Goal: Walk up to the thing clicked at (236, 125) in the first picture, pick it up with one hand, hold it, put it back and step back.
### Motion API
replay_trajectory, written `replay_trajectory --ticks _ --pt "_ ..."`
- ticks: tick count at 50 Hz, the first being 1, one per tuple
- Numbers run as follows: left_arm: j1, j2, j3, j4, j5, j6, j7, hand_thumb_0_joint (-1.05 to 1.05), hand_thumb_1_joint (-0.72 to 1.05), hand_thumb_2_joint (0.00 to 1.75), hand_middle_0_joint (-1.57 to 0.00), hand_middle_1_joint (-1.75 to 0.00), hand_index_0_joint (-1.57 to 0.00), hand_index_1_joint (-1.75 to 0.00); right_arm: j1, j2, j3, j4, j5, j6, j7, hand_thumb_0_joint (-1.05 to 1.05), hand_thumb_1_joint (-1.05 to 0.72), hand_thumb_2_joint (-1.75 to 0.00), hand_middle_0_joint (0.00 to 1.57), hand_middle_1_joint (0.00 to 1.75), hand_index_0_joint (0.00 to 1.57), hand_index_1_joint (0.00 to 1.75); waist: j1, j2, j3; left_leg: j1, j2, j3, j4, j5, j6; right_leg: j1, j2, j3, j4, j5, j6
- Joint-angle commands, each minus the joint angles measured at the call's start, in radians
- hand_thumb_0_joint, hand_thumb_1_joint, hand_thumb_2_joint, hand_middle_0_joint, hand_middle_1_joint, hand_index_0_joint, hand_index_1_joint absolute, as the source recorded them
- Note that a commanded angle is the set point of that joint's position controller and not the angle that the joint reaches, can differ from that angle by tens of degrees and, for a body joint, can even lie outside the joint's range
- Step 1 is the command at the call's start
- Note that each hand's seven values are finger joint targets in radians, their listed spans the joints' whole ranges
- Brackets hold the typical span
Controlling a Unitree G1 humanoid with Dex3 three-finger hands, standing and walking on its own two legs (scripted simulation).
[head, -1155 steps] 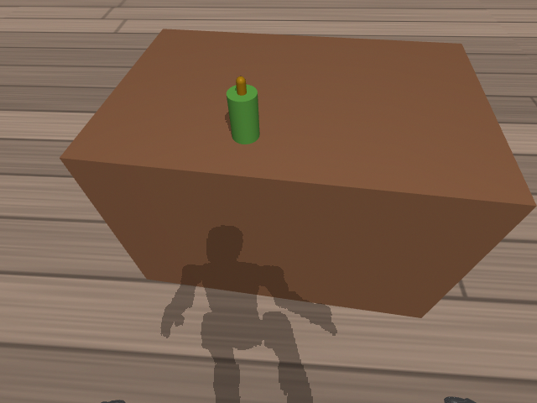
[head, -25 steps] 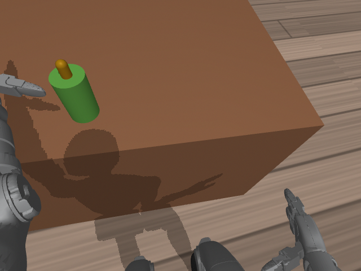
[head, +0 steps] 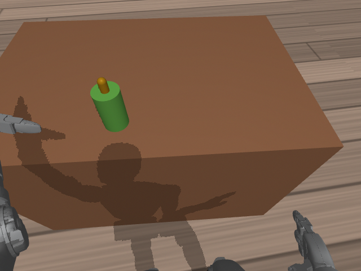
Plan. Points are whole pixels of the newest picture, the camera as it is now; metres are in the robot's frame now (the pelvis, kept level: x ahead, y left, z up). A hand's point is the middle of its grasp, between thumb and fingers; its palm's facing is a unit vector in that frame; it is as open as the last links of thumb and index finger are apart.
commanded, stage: sink last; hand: left
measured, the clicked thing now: (109, 102) +0.52 +0.19 +0.04
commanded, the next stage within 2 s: home in 0.88 s
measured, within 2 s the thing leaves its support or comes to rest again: neither
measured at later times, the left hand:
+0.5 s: hand (33, 229) +0.18 +0.24 +0.11, palm faces +0.37 -0.85 -0.37, open 17.5 cm
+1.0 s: hand (20, 261) +0.14 +0.24 +0.11, palm faces +0.38 -0.83 -0.42, open 17.5 cm
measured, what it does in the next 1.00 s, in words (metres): stands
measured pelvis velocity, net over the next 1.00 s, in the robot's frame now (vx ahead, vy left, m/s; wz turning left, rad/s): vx -0.03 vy -0.03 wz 0.04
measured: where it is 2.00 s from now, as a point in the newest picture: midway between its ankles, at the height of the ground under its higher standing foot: outside the picture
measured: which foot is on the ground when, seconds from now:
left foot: down 0.00-1.00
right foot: down 0.00-1.00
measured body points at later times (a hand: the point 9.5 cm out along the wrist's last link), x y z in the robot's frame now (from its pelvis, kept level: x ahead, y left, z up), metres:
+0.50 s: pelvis +0.00 -0.02 +0.01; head +0.00 -0.04 +0.46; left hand +0.16 +0.28 +0.13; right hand +0.18 -0.28 -0.03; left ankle -0.03 +0.10 -0.71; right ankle +0.03 -0.14 -0.71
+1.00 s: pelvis -0.03 -0.03 +0.00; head -0.02 -0.04 +0.45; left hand +0.12 +0.29 +0.14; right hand +0.13 -0.29 -0.05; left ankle -0.03 +0.10 -0.71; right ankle +0.03 -0.14 -0.71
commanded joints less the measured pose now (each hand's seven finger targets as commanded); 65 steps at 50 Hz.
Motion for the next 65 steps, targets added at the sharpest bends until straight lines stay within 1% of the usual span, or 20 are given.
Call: replay_trajectory --ticks 1,3,5,6,10,12,17,19,21,23,26,31,34,35,40,44,49,51,59,65 --pt "-0.139 0.089 -0.057 -0.385 -0.029 -0.049 0.004 0.0 -0.59 0.07 -0.07 -0.04 -0.04 -0.06 -0.032 -0.109 -0.057 -0.124 0.001 -0.072 -0.006 0.0 0.53 -0.07 0.05 0.05 0.05 0.05 0.029 0.136 -0.345 0.264 0.033 -0.012 -0.123 0.55 -0.048 0.184 0.024 -0.06 -0.044 0.249 -0.062" --pt "-0.044 0.073 -0.061 -0.603 -0.047 -0.055 0.011 0.0 -0.59 0.07 -0.06 -0.04 -0.04 -0.06 -0.054 -0.102 -0.061 -0.139 0.009 -0.075 -0.01 0.0 0.53 -0.07 0.05 0.06 0.05 0.06 0.048 0.107 -0.33 0.254 0.027 -0.011 -0.134 0.535 -0.046 0.219 0.023 -0.067 -0.047 0.25 -0.06" --pt "0.239 0.073 -0.017 -0.705 -0.061 -0.044 0.026 0.0 -0.57 0.06 -0.06 -0.04 -0.04 -0.06 -0.029 -0.194 -0.15 -0.169 0.013 -0.07 -0.03 0.0 0.54 -0.06 0.05 0.06 0.05 0.06 0.055 0.024 -0.275 0.214 0.015 0.003 -0.155 0.485 -0.037 0.284 0.017 -0.069 -0.06 0.265 -0.052" --pt "0.312 0.059 -0.017 -0.8 -0.067 -0.042 0.035 0.0 -0.57 0.06 -0.06 -0.04 -0.05 -0.06 -0.004 -0.16 -0.116 -0.123 0.015 -0.063 -0.031 0.0 0.53 -0.07 0.05 0.06 0.05 0.06 0.069 0.017 -0.224 0.187 0.008 0.007 -0.169 0.449 -0.033 0.309 0.013 -0.068 -0.067 0.257 -0.049" --pt "0.509 0.097 0.1 -1.15 -0.091 -0.051 0.075 0.0 -0.56 0.05 -0.06 -0.04 -0.04 -0.05 -0.029 -0.136 -0.136 -0.16 0.03 -0.036 -0.049 0.0 0.54 -0.06 0.05 0.05 0.05 0.05 0.088 0.028 -0.155 0.188 -0.004 0.013 -0.195 0.392 -0.026 0.326 0.006 -0.061 -0.08 0.222 -0.045" --pt "0.615 0.052 0.108 -1.268 -0.102 -0.06 0.088 0.0 -0.56 0.05 -0.06 -0.04 -0.04 -0.05 -0.036 -0.119 -0.141 -0.177 0.029 -0.026 -0.058 0.0 0.54 -0.06 0.05 0.05 0.05 0.05 0.09 0.034 -0.142 0.194 -0.01 0.021 -0.198 0.392 -0.025 0.34 -0.001 -0.05 -0.082 0.234 -0.042" --pt "0.857 -0.095 0.034 -1.368 -0.109 -0.065 0.096 0.0 -0.55 0.06 -0.05 -0.05 -0.04 -0.06 -0.015 -0.106 -0.158 -0.193 0.02 -0.024 -0.081 0.0 0.55 -0.06 0.05 0.05 0.05 0.05 0.068 0.069 -0.067 0.2 -0.021 0.038 -0.199 0.349 -0.021 0.309 -0.014 -0.036 -0.09 0.217 -0.038" --pt "0.936 -0.203 -0.068 -1.398 -0.106 -0.069 0.084 0.0 -0.55 0.06 -0.05 -0.04 -0.04 -0.06 -0.014 -0.062 -0.111 -0.21 0.013 -0.039 -0.08 0.0 0.56 -0.06 0.05 0.05 0.05 0.05 0.055 0.046 -0.035 0.204 -0.02 0.036 -0.201 0.317 -0.015 0.29 -0.013 -0.043 -0.091 0.191 -0.034" --pt "1.035 -0.234 -0.105 -1.426 -0.104 -0.077 0.079 0.0 -0.55 0.07 -0.05 -0.05 -0.04 -0.06 -0.022 -0.08 -0.128 -0.227 0.012 -0.057 -0.086 0.0 0.56 -0.06 0.05 0.06 0.05 0.06 0.053 0.019 -0.017 0.202 -0.019 0.031 -0.198 0.292 -0.009 0.274 -0.012 -0.052 -0.09 0.169 -0.029" --pt "1.111 -0.236 -0.116 -1.507 -0.1 -0.088 0.076 0.0 -0.54 0.06 -0.05 -0.05 -0.04 -0.06 -0.002 -0.098 -0.153 -0.226 0.007 -0.068 -0.091 0.0 0.56 -0.06 0.05 0.06 0.05 0.06 0.05 -0.002 -0.023 0.207 -0.025 0.034 -0.196 0.265 0.002 0.268 -0.014 -0.058 -0.093 0.164 -0.023" --pt "1.212 -0.193 -0.054 -1.58 -0.105 -0.105 0.077 0.0 -0.53 0.06 -0.05 -0.05 -0.04 -0.06 0.028 -0.106 -0.189 -0.206 0.006 -0.082 -0.093 0.0 0.56 -0.05 0.05 0.06 0.05 0.06 0.066 -0.022 -0.014 0.187 -0.033 0.035 -0.186 0.23 0.009 0.263 -0.018 -0.065 -0.099 0.138 -0.015" --pt "1.16 -0.167 -0.013 -1.598 -0.106 -0.135 0.083 0.0 -0.55 0.06 -0.05 -0.06 -0.04 -0.07 0.006 -0.035 -0.133 -0.184 -0.001 -0.095 -0.094 0.0 0.54 -0.06 0.05 0.05 0.05 0.05 0.07 -0.03 0.085 0.119 -0.04 0.042 -0.194 0.081 0.016 0.224 -0.034 -0.047 -0.137 -0.009 -0.006" --pt "1.185 -0.201 -0.019 -1.504 -0.109 -0.149 0.077 0.0 -0.54 0.07 -0.05 -0.06 -0.04 -0.07 -0.04 -0.064 -0.168 -0.21 -0.004 -0.109 -0.101 0.0 0.56 -0.05 0.05 0.05 0.05 0.05 0.072 -0.058 0.115 0.097 -0.044 0.047 -0.191 0.018 0.017 0.212 -0.047 -0.016 -0.161 -0.103 -0.005" --pt "1.2 -0.206 -0.008 -1.459 -0.107 -0.155 0.075 0.0 -0.54 0.06 -0.05 -0.06 -0.04 -0.07 -0.043 -0.091 -0.197 -0.221 -0.007 -0.117 -0.105 0.0 0.56 -0.05 0.05 0.05 0.05 0.05 0.066 -0.088 0.111 0.106 -0.042 0.042 -0.19 0.018 0.019 0.211 -0.046 -0.016 -0.163 -0.109 -0.003" --pt "1.213 -0.19 0.018 -1.436 -0.106 -0.204 0.072 0.0 -0.53 0.04 -0.04 -0.05 -0.05 -0.05 -0.041 -0.073 -0.176 -0.214 -0.002 -0.146 -0.091 0.0 0.56 -0.05 0.05 0.05 0.05 0.05 0.092 -0.081 0.085 0.093 -0.046 0.038 -0.189 -0.001 0.019 0.239 -0.057 0.001 -0.161 -0.153 -0.002" --pt "1.191 -0.172 0.04 -1.422 -0.107 -0.23 0.074 0.0 -0.57 0.05 -0.06 -0.06 -0.06 -0.07 -0.027 -0.025 -0.12 -0.176 -0.001 -0.164 -0.083 0.0 0.51 -0.07 0.05 0.05 0.05 0.05 0.102 -0.056 0.081 0.082 -0.044 0.039 -0.194 -0.005 0.019 0.246 -0.054 -0.005 -0.153 -0.142 -0.002" --pt "1.164 -0.161 0.067 -1.304 -0.107 -0.24 0.078 0.0 -0.53 0.07 -0.05 -0.06 -0.05 -0.06 -0.035 -0.077 -0.162 -0.151 -0.003 -0.174 -0.094 0.0 0.37 -0.16 0.11 0.14 0.11 0.14 0.096 -0.046 0.088 0.067 -0.038 0.031 -0.219 -0.029 0.019 0.245 -0.044 -0.019 -0.143 -0.135 -0.007" --pt "1.155 -0.163 0.056 -1.309 -0.103 -0.247 0.08 0.0 -0.53 0.08 -0.06 -0.06 -0.06 -0.06 -0.037 -0.081 -0.165 -0.143 -0.001 -0.18 -0.096 0.0 0.37 -0.16 0.11 0.14 0.11 0.14 0.097 -0.023 0.063 0.076 -0.037 0.028 -0.228 0.001 0.018 0.254 -0.034 -0.038 -0.119 -0.08 -0.012" --pt "1.165 -0.296 -0.136 -1.204 -0.076 -0.238 0.076 0.0 -0.54 0.07 -0.05 -0.06 -0.05 -0.06 -0.117 0.067 0.036 -0.07 -0.01 -0.205 -0.081 0.0 -0.25 -0.53 0.13 0.19 0.13 0.19 0.105 0.01 0.079 0.062 -0.024 0.006 -0.218 0.079 0.01 0.242 -0.021 -0.059 -0.072 0.001 -0.016" --pt "1.162 -0.29 -0.175 -1.112 -0.058 -0.202 0.074 0.0 -0.52 0.07 -0.05 -0.06 -0.06 -0.06 -0.036 -0.069 -0.087 -0.057 -0.023 -0.194 -0.097 0.0 -0.58 -0.72 0.17 0.25 0.17 0.25 0.057 -0.001 -0.005 0.108 -0.018 -0.001 -0.191 0.147 -0.001 0.223 -0.011 -0.061 -0.049 0.057 -0.022"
